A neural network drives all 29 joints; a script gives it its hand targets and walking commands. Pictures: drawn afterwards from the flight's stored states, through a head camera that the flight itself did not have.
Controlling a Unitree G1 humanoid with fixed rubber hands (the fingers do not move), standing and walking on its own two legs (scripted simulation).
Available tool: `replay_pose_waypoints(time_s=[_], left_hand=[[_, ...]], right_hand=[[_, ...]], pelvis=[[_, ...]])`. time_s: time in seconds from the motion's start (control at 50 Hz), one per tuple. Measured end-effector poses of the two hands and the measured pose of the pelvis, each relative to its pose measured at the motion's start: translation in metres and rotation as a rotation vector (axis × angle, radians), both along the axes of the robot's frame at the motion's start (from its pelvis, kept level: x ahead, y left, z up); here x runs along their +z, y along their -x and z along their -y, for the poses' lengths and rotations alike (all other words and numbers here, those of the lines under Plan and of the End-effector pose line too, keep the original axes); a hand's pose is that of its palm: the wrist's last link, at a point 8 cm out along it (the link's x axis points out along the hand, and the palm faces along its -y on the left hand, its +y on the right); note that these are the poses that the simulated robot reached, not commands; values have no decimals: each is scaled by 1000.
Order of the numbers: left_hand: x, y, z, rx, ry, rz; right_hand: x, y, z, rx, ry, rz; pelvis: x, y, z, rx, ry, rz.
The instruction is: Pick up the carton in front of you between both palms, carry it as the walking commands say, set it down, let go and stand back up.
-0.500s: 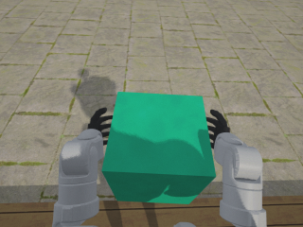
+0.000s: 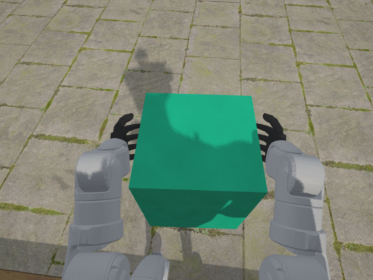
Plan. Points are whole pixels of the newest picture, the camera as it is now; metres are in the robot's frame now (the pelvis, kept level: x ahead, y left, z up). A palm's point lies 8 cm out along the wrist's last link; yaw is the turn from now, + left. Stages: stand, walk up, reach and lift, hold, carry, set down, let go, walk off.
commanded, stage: carry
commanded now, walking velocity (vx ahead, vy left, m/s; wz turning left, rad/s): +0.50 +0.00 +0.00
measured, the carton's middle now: (195, 167) +0.36 +0.02 +0.00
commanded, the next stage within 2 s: none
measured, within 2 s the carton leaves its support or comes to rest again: neither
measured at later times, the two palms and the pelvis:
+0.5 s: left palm (162, 68) +0.73 +0.16 -0.05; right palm (254, 77) +0.71 -0.14 -0.04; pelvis +0.36 +0.04 -0.12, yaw -2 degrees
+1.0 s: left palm (163, 6) +1.01 +0.19 +0.01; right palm (243, 6) +1.03 -0.11 +0.01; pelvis +0.71 +0.02 -0.08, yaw +2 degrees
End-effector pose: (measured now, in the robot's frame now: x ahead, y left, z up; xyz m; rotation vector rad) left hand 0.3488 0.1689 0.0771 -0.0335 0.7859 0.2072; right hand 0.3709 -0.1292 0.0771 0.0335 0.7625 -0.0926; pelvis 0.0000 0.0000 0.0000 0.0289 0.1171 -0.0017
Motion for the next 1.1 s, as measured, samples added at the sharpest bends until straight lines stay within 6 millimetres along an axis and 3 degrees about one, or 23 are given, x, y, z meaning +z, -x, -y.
replay_pose_waypoints(time_s=[0.1, 0.18, 0.28, 0.34, 0.46, 0.6, 0.74, 0.84, 1.0, 1.1], left_hand=[[13, -74, 0, 1, 5, 107], [11, -141, -10, -11, -12, 163], [-24, -242, -17, -66, -7, 199], [-59, -294, -10, -118, -11, 135], [-115, -363, 9, -174, -3, -52], [-138, -442, 17, -136, 42, -43], [-130, -536, 16, -79, 29, 63], [-109, -591, 4, -30, -3, 85], [-67, -659, -18, 55, 22, 113], [-65, -712, -25, 27, 38, 132]], right_hand=[[9, -69, 0, -25, -23, 106], [7, -135, -9, -20, -23, 163], [-17, -225, -16, -27, 50, 201], [-49, -268, -9, -43, 86, 136], [-108, -318, 9, -115, 59, -53], [-130, -395, 17, -166, 17, -42], [-123, -509, 18, -108, 4, 63], [-103, -585, 4, -21, 14, 87], [-70, -663, -17, -8, -35, 110], [-69, -702, -23, -50, -31, 129]], pelvis=[[-9, -70, -5, -10, 18, -3], [-34, -140, -13, -22, 52, 17], [-99, -241, -23, -29, 84, 74], [-123, -279, -28, -18, 51, 63], [-120, -342, -40, -23, 49, 32], [-111, -430, -37, -18, 58, 4], [-120, -544, -19, 5, 39, 25], [-108, -605, -10, 20, 38, 23], [-85, -707, -15, 26, -20, 11], [-90, -779, -35, 22, -10, 26]])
